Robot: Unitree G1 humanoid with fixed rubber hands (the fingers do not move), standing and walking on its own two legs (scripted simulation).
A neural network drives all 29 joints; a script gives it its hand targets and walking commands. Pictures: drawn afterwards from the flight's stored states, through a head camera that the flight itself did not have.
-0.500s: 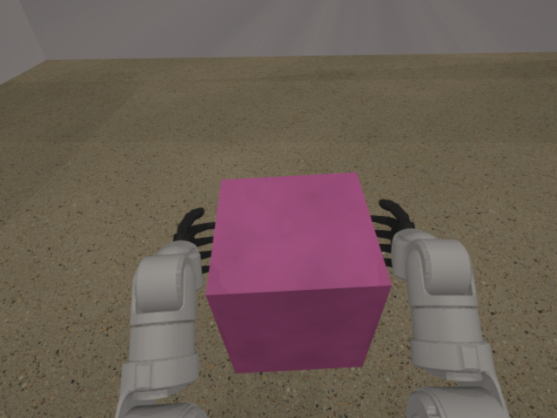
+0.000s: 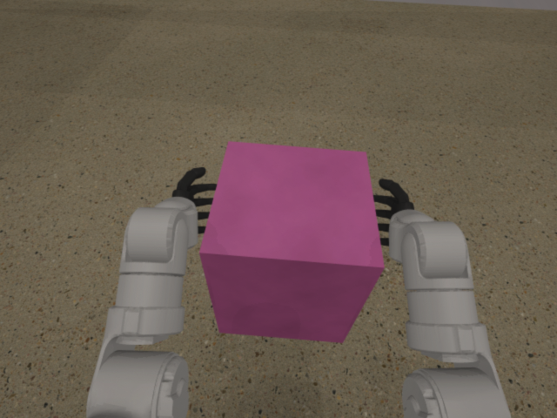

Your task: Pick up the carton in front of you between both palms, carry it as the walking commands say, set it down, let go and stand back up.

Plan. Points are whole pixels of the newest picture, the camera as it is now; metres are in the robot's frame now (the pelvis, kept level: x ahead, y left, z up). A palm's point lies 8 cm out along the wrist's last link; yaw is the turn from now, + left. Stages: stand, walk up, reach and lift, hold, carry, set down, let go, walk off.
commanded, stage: carry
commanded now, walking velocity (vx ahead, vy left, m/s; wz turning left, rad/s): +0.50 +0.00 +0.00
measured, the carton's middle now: (288, 247) +0.37 -0.01 +0.02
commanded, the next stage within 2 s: none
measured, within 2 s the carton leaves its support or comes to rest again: neither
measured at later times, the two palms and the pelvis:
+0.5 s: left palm (219, 133) +0.58 +0.11 +0.09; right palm (373, 127) +0.61 -0.18 +0.07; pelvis +0.31 -0.07 +0.02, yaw +3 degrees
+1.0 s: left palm (234, 72) +0.81 +0.10 +0.08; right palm (363, 74) +0.80 -0.20 +0.09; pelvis +0.54 -0.04 +0.01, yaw -2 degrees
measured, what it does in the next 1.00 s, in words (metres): walks ahead: right foot, then left foot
